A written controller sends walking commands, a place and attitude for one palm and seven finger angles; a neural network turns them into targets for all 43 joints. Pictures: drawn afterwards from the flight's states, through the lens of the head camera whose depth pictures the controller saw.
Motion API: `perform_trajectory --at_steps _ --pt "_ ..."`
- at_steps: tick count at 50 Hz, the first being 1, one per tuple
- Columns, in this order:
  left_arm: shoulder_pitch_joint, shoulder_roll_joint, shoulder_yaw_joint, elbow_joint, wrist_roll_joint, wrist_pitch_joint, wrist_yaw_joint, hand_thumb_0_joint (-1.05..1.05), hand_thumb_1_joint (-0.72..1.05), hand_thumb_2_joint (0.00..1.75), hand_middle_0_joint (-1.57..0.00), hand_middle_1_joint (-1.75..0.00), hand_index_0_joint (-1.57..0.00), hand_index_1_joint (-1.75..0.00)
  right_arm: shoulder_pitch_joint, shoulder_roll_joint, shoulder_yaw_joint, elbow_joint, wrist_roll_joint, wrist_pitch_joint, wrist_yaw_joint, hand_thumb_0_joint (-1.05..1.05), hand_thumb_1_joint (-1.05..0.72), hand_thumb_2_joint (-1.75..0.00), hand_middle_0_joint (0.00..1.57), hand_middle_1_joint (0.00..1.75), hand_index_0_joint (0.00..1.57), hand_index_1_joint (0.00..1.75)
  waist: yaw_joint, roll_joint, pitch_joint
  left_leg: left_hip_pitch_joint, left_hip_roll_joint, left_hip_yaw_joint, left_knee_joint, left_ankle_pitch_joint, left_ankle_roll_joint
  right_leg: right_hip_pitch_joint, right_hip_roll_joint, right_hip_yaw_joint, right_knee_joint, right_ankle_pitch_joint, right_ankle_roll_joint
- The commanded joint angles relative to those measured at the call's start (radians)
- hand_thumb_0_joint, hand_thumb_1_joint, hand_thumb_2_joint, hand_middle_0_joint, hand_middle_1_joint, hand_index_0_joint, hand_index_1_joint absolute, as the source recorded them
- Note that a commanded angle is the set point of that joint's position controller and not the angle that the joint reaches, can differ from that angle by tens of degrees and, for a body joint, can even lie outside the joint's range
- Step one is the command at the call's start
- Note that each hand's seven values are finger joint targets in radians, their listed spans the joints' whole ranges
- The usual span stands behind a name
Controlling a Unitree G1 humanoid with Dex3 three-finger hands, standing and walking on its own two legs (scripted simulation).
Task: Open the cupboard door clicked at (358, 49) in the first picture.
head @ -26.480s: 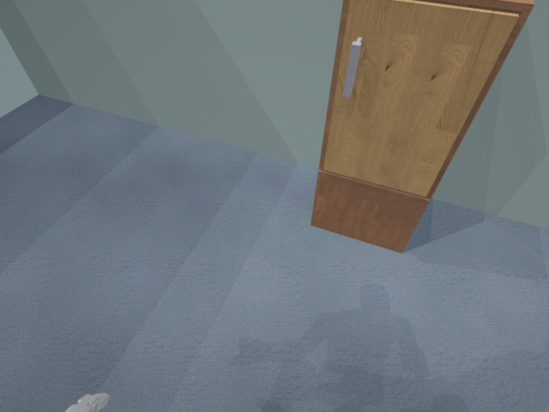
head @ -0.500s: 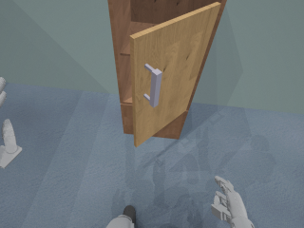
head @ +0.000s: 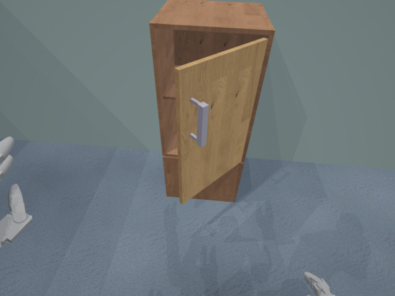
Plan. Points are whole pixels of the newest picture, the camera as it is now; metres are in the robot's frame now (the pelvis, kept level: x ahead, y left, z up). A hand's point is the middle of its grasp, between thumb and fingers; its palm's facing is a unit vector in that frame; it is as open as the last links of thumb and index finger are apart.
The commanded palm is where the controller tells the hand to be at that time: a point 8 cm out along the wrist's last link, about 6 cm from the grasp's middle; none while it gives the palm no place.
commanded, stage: stop stepping back and stand still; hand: left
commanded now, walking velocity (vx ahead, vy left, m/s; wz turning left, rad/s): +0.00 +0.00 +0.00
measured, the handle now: (197, 122) +0.59 +0.04 +0.04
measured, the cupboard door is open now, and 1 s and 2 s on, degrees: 47 47 47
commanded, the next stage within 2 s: let the arm hang, fingers relaxed in 0.68 s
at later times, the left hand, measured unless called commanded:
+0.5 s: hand (5, 232) +0.16 +0.29 +0.16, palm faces +0.46 -0.78 -0.44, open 7.4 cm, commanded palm +0.10 +0.31 +0.19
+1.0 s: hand out of the picture +0.07 +0.24 -0.12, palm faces +0.01 -0.95 -0.31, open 7.4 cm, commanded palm none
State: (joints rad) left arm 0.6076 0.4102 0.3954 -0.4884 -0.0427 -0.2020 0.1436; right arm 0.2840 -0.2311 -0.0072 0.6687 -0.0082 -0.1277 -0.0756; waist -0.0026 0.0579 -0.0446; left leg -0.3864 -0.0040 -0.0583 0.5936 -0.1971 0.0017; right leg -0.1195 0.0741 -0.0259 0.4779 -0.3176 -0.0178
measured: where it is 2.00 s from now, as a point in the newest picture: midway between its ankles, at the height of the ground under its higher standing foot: outside the picture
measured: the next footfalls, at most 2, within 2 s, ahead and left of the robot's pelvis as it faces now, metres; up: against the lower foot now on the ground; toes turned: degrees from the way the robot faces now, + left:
left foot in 0.38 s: +0.06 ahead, +0.11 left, +0.00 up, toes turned -1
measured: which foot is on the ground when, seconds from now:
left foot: down 0.00-0.22, up 0.24-0.36, down 0.38-1.00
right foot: down 0.00-1.00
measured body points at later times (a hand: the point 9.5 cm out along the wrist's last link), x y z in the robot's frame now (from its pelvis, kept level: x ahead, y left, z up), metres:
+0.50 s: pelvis -0.03 +0.01 +0.01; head -0.03 +0.02 +0.46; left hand +0.13 +0.33 +0.18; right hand +0.12 -0.23 -0.08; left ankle +0.02 +0.11 -0.73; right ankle -0.04 -0.10 -0.73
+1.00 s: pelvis -0.05 +0.01 +0.00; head -0.05 +0.01 +0.45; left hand +0.07 +0.29 -0.10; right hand +0.07 -0.25 -0.13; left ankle +0.02 +0.11 -0.73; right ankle -0.04 -0.10 -0.73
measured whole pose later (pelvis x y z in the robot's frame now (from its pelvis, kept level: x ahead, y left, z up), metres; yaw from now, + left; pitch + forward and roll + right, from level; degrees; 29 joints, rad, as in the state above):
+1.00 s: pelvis -0.05 +0.01 +0.00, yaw +2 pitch -1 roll -1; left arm 0.23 0.27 0.03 0.71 0.03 0.05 0.00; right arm 0.14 -0.29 0.00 0.91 -0.03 -0.01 0.01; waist -0.03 0.04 0.01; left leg -0.35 -0.05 -0.03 0.55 -0.17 0.04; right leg -0.25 0.02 -0.01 0.56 -0.30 -0.02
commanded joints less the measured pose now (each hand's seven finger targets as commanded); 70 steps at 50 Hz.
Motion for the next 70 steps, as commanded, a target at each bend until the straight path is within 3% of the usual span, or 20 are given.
perform_trajectory --at_steps 1,4,6,8,10,11,12,13,15,18,20,22,28,38,39,41,45,49,55,70 --pt "-0.272 0.184 0.093 -0.096 0.005 -0.053 0.020 0.00 0.90 0.90 -0.20 -0.30 -0.20 -0.30 -0.156 -0.115 -0.034 -0.143 0.010 -0.074 -0.032 0.00 -0.90 -0.90 0.20 0.30 0.20 0.30 -0.022 0.017 0.116 0.214 0.064 -0.096 -0.172 -0.121 0.006 -0.325 -0.105 0.093 -0.157 -0.156 -0.009" --pt "-0.291 0.156 0.086 -0.140 0.028 -0.055 0.020 0.00 0.90 0.90 -0.20 -0.30 -0.20 -0.30 -0.172 -0.105 -0.013 -0.162 -0.001 -0.080 -0.034 0.00 -0.90 -0.90 0.20 0.30 0.20 0.30 -0.001 0.218 0.112 -0.070 0.169 -0.327 -0.559 -0.611 0.043 -0.056 0.011 0.021 0.131 -0.139 0.023" --pt "-0.262 0.192 0.123 -0.175 0.030 -0.057 0.024 0.00 0.90 0.90 -0.20 -0.30 -0.20 -0.30 -0.166 -0.086 -0.023 -0.171 -0.008 -0.089 -0.029 0.00 -0.90 -0.90 0.20 0.30 0.20 0.30 0.017 0.194 0.057 -0.095 0.166 -0.295 -0.569 -0.570 0.039 0.024 0.010 0.012 0.156 -0.121 0.009" --pt "-0.144 0.181 0.123 -0.201 0.025 -0.051 0.020 0.00 0.90 0.90 -0.20 -0.30 -0.20 -0.30 -0.164 -0.070 -0.018 -0.185 -0.010 -0.091 -0.015 0.00 -0.90 -0.90 0.20 0.30 0.20 0.30 0.024 0.109 -0.015 -0.047 0.113 -0.175 -0.469 -0.398 0.024 0.094 -0.014 0.006 -0.026 -0.102 -0.010" --pt "-0.057 0.190 0.142 -0.204 0.016 -0.048 0.011 0.00 0.90 0.90 -0.20 -0.30 -0.20 -0.30 -0.162 -0.060 -0.024 -0.189 -0.014 -0.070 0.000 0.00 -0.90 -0.90 0.20 0.30 0.20 0.30 0.011 -0.038 -0.052 0.077 -0.001 0.001 -0.179 -0.168 -0.022 -0.027 -0.136 0.138 -0.238 -0.120 -0.059" --pt "-0.013 0.203 0.168 -0.188 0.006 -0.042 0.017 0.00 0.90 0.90 -0.20 -0.30 -0.20 -0.30 -0.154 -0.070 -0.034 -0.178 -0.010 -0.062 0.007 0.00 -0.90 -0.90 0.20 0.30 0.20 0.30 0.011 -0.158 -0.068 0.155 -0.026 0.009 0.030 -0.091 -0.027 -0.186 -0.240 0.280 -0.323 -0.228 -0.100" --pt "-0.011 0.156 0.137 -0.147 -0.002 -0.026 0.016 0.00 0.90 0.90 -0.20 -0.30 -0.20 -0.30 -0.138 -0.073 -0.037 -0.159 -0.008 -0.047 0.007 0.00 -0.90 -0.90 0.20 0.30 0.20 0.30 0.004 -0.206 -0.020 0.113 -0.021 0.006 0.156 -0.066 -0.026 -0.265 -0.302 0.336 -0.336 -0.242 -0.141" --pt "-0.041 0.147 0.128 -0.143 0.001 -0.020 0.018 0.00 0.90 0.90 -0.20 -0.30 -0.20 -0.30 -0.131 -0.079 -0.040 -0.148 -0.005 -0.037 0.008 0.00 -0.90 -0.90 0.20 0.30 0.20 0.30 -0.009 -0.180 0.006 0.082 -0.005 0.003 0.226 -0.073 -0.023 -0.301 -0.319 0.333 -0.314 -0.216 -0.150" --pt "-0.119 0.156 0.121 -0.120 0.004 -0.028 0.025 0.00 0.90 0.90 -0.20 -0.30 -0.20 -0.30 -0.136 -0.075 -0.027 -0.148 -0.001 -0.043 0.000 0.00 -0.90 -0.90 0.20 0.30 0.20 0.30 -0.020 -0.120 0.049 0.071 0.027 0.000 0.081 -0.101 -0.005 -0.244 -0.273 0.241 -0.229 -0.048 -0.107" --pt "-0.175 0.167 0.117 -0.111 0.011 -0.041 0.028 0.00 0.90 0.90 -0.20 -0.30 -0.20 -0.30 -0.150 -0.101 -0.026 -0.150 0.005 -0.068 -0.022 0.00 -0.90 -0.90 0.20 0.30 0.20 0.30 0.001 0.008 0.032 0.196 0.069 -0.037 -0.178 0.119 0.022 -0.166 -0.125 0.135 -0.123 0.134 -0.008" --pt "-0.168 0.186 0.127 -0.120 0.013 -0.048 0.022 0.00 0.90 0.90 -0.20 -0.30 -0.20 -0.30 -0.147 -0.104 -0.029 -0.158 0.011 -0.076 -0.024 0.00 -0.90 -0.90 0.20 0.30 0.20 0.30 0.006 -0.008 -0.029 0.233 0.085 -0.052 -0.172 0.243 0.033 -0.106 -0.098 0.108 -0.091 0.240 0.015" --pt "-0.184 0.178 0.110 -0.178 0.012 -0.054 0.014 0.00 0.90 0.90 -0.20 -0.30 -0.20 -0.30 -0.158 -0.094 -0.016 -0.166 0.008 -0.082 -0.024 0.00 -0.90 -0.90 0.20 0.30 0.20 0.30 0.011 0.066 -0.056 0.209 0.106 -0.098 -0.249 0.258 0.028 -0.049 -0.073 0.056 -0.039 0.199 0.031" --pt "-0.090 0.157 0.118 -0.176 0.019 -0.063 0.025 0.00 0.90 0.90 -0.20 -0.30 -0.20 -0.30 -0.161 -0.098 -0.018 -0.182 0.005 -0.095 -0.014 0.00 -0.90 -0.90 0.20 0.30 0.20 0.30 0.013 0.054 -0.017 0.066 0.102 -0.104 -0.349 -0.160 0.031 0.010 -0.071 0.059 -0.091 0.067 0.027" --pt "-0.092 0.156 0.116 -0.124 0.007 -0.064 0.020 0.00 0.90 0.90 -0.20 -0.30 -0.20 -0.30 -0.159 -0.095 -0.021 -0.173 0.005 -0.078 -0.015 0.00 -0.90 -0.90 0.20 0.30 0.20 0.30 0.004 0.008 -0.036 0.156 0.065 -0.042 -0.264 0.003 0.010 -0.054 -0.091 0.084 -0.170 0.116 0.017" --pt "-0.168 -0.024 -0.288 0.649 0.088 0.099 -0.126 0.00 0.90 0.90 -0.20 -0.30 -0.20 -0.30 -0.205 -0.264 -0.068 0.098 0.008 -0.090 0.076 0.00 -0.90 -0.90 0.20 0.30 0.20 0.30 -0.033 0.009 0.052 0.042 0.090 -0.089 -0.082 0.237 0.033 -0.163 -0.158 0.042 -0.019 0.272 -0.014" --pt "-0.208 -0.030 -0.280 0.704 0.077 0.178 -0.142 0.00 0.90 0.90 -0.20 -0.30 -0.20 -0.30 -0.098 -0.207 -0.067 0.107 0.006 0.001 0.071 0.00 -0.90 -0.90 0.20 0.30 0.20 0.30 -0.016 -0.083 -0.056 0.158 0.104 -0.082 -0.063 0.327 0.034 -0.188 -0.142 0.087 -0.009 0.180 -0.028" --pt "-0.331 0.020 -0.297 0.934 0.079 0.188 -0.145 0.00 0.90 0.90 -0.20 -0.30 -0.20 -0.30 -0.150 -0.229 -0.047 0.129 -0.013 0.066 0.073 0.00 -0.90 -0.90 0.20 0.30 0.20 0.30 -0.005 -0.239 0.007 0.052 0.093 -0.149 -0.137 0.065 0.073 -0.159 -0.147 0.114 -0.027 0.008 -0.043" --pt "-0.393 0.014 -0.338 1.189 0.069 0.204 -0.134 0.00 0.90 0.90 -0.20 -0.30 -0.20 -0.30 -0.156 -0.175 -0.022 0.196 -0.024 0.112 0.075 0.00 -0.90 -0.90 0.20 0.30 0.20 0.30 -0.006 -0.069 0.072 0.062 0.053 -0.124 -0.189 -0.031 0.050 -0.171 -0.165 0.161 -0.096 -0.071 -0.058" --pt "-0.331 -0.042 -0.355 1.453 0.054 0.197 -0.129 0.00 0.90 0.90 -0.20 -0.30 -0.20 -0.30 -0.088 -0.113 -0.008 0.308 -0.018 0.124 0.056 0.00 -0.90 -0.90 0.20 0.30 0.20 0.30 -0.001 0.103 0.019 0.112 0.055 -0.122 -0.242 -0.063 0.038 -0.084 -0.158 0.148 -0.123 -0.029 -0.052" --pt "-0.262 -0.091 -0.362 1.615 0.052 0.198 -0.117 0.00 0.90 0.90 -0.20 -0.30 -0.20 -0.30 0.022 -0.091 -0.027 0.414 -0.012 0.136 0.039 0.00 -0.90 -0.90 0.20 0.30 0.20 0.30 -0.005 -0.075 0.128 0.124 0.074 -0.135 -0.280 -0.115 0.052 -0.126 -0.150 0.112 -0.168 -0.071 -0.050"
